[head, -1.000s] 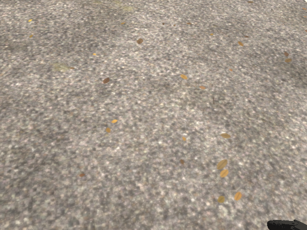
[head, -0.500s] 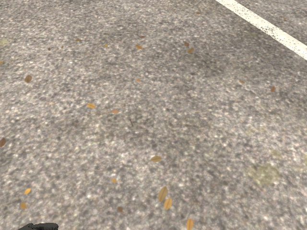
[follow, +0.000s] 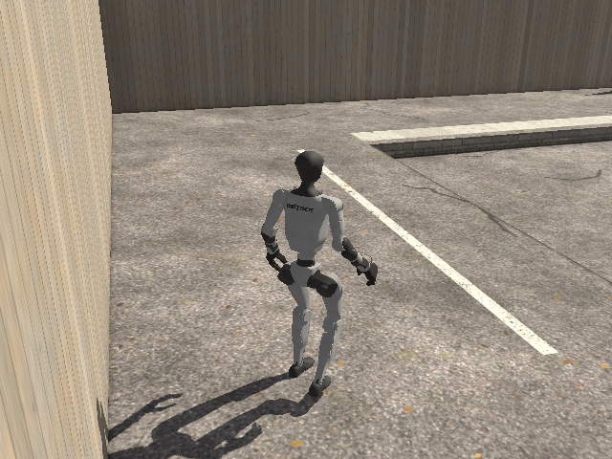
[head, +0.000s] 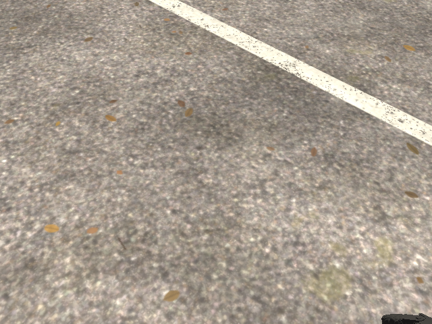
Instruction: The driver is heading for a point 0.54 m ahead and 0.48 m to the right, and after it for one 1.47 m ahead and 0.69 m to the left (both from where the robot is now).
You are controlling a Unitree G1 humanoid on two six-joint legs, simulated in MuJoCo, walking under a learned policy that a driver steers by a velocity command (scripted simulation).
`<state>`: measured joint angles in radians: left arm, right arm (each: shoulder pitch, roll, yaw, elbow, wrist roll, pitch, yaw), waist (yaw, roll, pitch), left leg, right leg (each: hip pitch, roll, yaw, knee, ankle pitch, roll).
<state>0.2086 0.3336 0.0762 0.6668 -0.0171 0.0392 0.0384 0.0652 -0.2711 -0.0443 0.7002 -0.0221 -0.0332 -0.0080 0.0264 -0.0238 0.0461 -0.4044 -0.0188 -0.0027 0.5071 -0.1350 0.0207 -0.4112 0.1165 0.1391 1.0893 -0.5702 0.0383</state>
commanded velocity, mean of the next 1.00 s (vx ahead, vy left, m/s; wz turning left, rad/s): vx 0.34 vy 0.00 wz -0.31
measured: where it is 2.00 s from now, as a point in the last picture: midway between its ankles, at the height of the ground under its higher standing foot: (267, 184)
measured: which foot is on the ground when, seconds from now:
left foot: down 0.00-0.32, up 0.34-0.76, down 0.78-1.00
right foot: up 0.00-0.30, down 0.32-0.78, up 0.80-1.00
